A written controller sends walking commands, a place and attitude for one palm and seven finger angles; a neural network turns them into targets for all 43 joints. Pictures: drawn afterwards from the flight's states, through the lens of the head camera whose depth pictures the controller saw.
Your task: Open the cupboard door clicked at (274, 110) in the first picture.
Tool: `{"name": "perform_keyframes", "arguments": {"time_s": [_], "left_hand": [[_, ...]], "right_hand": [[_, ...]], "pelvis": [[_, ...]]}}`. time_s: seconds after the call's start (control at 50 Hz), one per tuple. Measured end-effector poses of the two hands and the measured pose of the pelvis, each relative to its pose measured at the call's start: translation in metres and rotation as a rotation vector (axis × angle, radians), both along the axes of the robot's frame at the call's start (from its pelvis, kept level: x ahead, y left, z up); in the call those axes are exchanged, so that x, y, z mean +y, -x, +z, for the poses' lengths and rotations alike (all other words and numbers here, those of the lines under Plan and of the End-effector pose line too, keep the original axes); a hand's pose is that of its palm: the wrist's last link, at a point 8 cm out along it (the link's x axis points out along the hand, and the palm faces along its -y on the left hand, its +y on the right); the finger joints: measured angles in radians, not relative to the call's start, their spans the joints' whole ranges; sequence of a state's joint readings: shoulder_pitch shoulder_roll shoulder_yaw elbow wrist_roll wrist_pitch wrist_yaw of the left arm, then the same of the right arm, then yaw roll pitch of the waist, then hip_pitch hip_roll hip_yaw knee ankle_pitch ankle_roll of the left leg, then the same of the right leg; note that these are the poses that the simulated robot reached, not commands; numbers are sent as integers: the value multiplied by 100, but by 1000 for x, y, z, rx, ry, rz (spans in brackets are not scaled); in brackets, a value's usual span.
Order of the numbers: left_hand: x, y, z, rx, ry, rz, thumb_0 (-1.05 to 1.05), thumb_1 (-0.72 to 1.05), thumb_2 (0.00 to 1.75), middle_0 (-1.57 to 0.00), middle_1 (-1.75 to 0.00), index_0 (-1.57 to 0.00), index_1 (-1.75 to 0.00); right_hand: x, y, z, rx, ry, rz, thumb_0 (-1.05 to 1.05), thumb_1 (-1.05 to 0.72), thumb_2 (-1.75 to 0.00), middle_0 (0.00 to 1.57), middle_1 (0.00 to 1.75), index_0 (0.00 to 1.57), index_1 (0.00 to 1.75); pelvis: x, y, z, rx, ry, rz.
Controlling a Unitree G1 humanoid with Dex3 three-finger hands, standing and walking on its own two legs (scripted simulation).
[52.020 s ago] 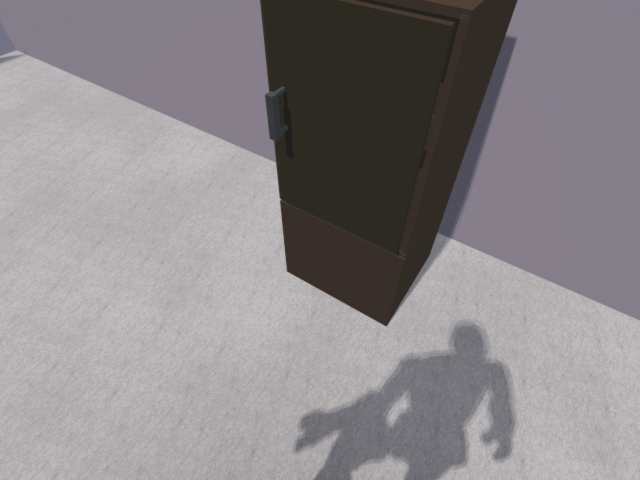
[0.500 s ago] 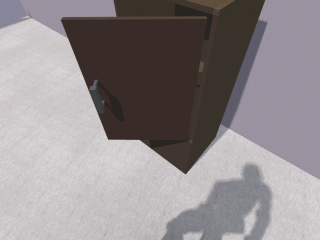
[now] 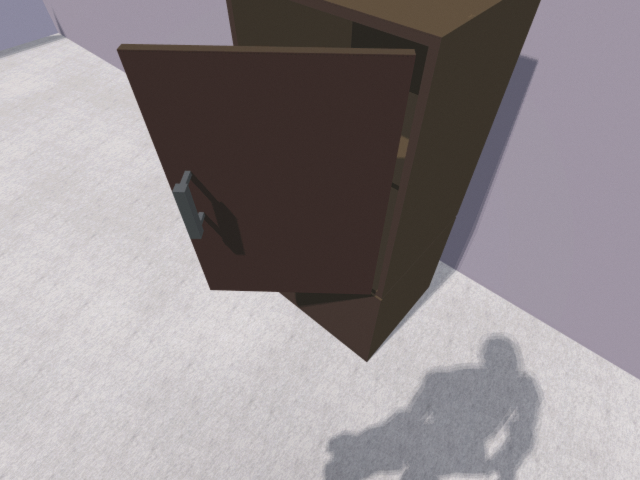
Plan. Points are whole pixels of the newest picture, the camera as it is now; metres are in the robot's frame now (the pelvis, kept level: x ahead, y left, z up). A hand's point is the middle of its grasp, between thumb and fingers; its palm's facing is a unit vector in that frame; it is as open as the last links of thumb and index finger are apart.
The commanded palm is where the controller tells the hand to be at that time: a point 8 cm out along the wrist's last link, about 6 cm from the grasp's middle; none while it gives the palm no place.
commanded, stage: look again from close up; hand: left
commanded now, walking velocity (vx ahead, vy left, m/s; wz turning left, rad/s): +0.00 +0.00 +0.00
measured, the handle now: (191, 205) +0.56 +0.27 -0.02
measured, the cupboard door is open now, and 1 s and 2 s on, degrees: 40 40 40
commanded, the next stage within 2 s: shuffle to correct the standing spot in 0.02 s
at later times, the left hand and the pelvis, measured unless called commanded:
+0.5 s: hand out of the picture +0.01 +0.22 -0.19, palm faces +0.10 -0.97 -0.20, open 7.4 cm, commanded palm none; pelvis +0.00 +0.03 -0.01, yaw +2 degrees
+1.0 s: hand out of the picture +0.09 +0.20 -0.17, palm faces +0.05 -0.98 -0.20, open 7.2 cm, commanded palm none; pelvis +0.03 +0.03 +0.00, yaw +3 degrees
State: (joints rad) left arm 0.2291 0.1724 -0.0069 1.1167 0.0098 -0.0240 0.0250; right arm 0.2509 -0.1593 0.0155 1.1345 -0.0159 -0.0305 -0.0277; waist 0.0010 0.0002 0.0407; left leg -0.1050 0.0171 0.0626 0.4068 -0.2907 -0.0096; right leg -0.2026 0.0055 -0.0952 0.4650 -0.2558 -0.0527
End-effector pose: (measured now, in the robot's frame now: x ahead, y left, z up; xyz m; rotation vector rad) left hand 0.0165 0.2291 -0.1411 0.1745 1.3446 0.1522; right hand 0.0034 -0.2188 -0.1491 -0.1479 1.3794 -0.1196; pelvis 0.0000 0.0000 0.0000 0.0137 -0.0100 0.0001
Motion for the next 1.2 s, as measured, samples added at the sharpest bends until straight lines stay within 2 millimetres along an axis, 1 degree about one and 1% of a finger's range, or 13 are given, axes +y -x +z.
{"name": "perform_keyframes", "arguments": {"time_s": [0.22,0.32,0.44,0.5,0.56,0.62,0.66,0.72,0.78,0.86,0.96,1.08,1.2], "left_hand": [[-1,-5,0,-6,2,5,1,92,90,-20,-30,-20,-30],[4,-4,-2,-18,-2,28,1,91,90,-20,-30,-20,-30],[21,7,-9,-19,6,77,1,91,90,-20,-30,-20,-30],[35,13,-13,4,12,90,1,91,90,-20,-30,-20,-30],[48,13,-14,34,6,79,1,91,90,-20,-30,-20,-30],[56,4,-9,29,-1,62,1,91,90,-20,-30,-20,-30],[57,-5,-6,8,2,55,1,91,90,-20,-30,-19,-29],[53,-22,-4,-24,13,46,1,91,90,-19,-30,-19,-29],[44,-40,-3,-54,21,40,1,92,90,-19,-30,-19,-29],[33,-60,-6,-104,16,27,0,93,90,-20,-30,-19,-30],[24,-67,-2,-110,10,12,0,94,90,-20,-30,-20,-30],[18,-59,-3,-89,5,33,-1,95,90,-20,-30,-20,-30],[14,-36,-4,-39,3,53,0,95,90,-20,-30,-20,-30]], "right_hand": [[-7,-7,1,1,12,10,1,-91,-90,20,30,20,30],[-4,-6,-1,15,15,15,1,-91,-90,20,30,20,30],[10,-6,1,31,31,33,1,-91,-90,20,30,20,30],[22,-6,4,18,38,30,1,-91,-90,20,30,20,30],[35,-3,4,6,35,20,1,-91,-90,20,30,20,30],[49,5,4,16,18,14,0,-91,-90,20,30,20,30],[58,10,5,35,2,15,0,-91,-90,20,30,20,30],[67,18,6,65,-17,11,0,-91,-90,20,30,20,30],[70,23,4,93,-33,1,1,-91,-90,20,30,20,30],[64,24,-5,115,-49,-25,1,-91,-90,20,30,20,30],[49,9,-7,91,-41,-45,1,-91,-90,20,30,20,30],[31,-16,-2,41,-10,-19,1,-91,-90,20,30,20,30],[16,-35,1,7,9,9,1,-91,-90,20,30,20,30]], "pelvis": [[-2,-3,0,0,2,2],[3,-3,-3,3,10,13],[20,-1,-6,4,12,38],[32,-1,-7,3,-5,30],[43,-2,-8,8,-6,23],[48,-4,-5,13,-1,34],[50,-6,-3,15,2,40],[49,-10,0,17,3,47],[46,-14,0,16,4,51],[36,-21,-7,7,-13,45],[28,-29,-6,-2,-1,46],[19,-32,-3,-3,0,43],[12,-32,-2,-6,3,46]]}}
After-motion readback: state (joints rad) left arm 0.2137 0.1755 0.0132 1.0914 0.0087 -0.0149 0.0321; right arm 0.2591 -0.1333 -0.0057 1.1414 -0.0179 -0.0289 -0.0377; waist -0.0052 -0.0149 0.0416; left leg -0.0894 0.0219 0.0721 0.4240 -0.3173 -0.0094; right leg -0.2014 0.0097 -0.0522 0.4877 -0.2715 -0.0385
